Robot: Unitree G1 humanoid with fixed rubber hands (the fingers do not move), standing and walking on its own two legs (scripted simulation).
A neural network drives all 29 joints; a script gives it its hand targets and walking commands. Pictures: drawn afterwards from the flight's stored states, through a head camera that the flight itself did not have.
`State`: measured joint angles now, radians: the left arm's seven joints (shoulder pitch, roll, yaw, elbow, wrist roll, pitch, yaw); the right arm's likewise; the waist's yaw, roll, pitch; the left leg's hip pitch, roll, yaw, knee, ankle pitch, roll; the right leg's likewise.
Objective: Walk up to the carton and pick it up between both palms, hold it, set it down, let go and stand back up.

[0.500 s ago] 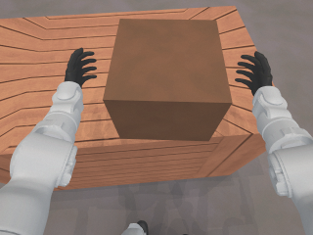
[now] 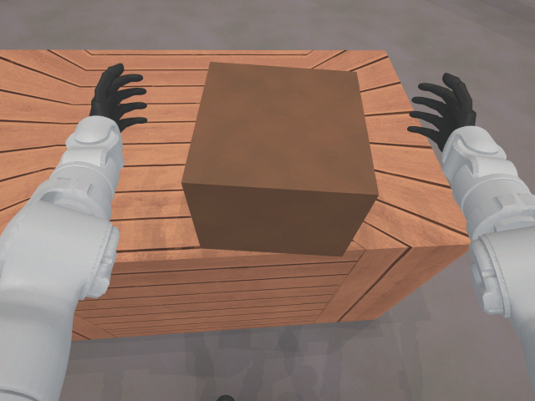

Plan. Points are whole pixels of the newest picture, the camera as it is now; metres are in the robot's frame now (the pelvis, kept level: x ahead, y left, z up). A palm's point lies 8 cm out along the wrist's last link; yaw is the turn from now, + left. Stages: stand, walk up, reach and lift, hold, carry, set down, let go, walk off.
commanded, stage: set down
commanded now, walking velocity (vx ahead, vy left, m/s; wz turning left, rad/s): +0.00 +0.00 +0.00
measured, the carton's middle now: (277, 161) +0.55 +0.05 -0.01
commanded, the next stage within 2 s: none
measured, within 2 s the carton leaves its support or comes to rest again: neither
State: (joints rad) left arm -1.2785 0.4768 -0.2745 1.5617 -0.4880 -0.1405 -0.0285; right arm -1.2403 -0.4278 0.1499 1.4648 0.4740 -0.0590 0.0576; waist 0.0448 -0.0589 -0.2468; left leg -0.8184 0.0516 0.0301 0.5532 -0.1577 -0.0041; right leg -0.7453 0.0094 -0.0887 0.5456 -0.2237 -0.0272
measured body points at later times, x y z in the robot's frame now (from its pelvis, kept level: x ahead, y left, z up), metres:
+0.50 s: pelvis +0.02 +0.00 +0.01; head +0.11 +0.01 +0.46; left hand +0.46 +0.29 +0.10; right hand +0.51 -0.19 +0.10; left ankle +0.04 +0.12 -0.72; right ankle +0.00 -0.10 -0.72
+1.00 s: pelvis -0.01 +0.00 +0.01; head +0.03 +0.02 +0.46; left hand +0.35 +0.29 +0.04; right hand +0.38 -0.19 +0.04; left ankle +0.04 +0.13 -0.72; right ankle +0.00 -0.11 -0.72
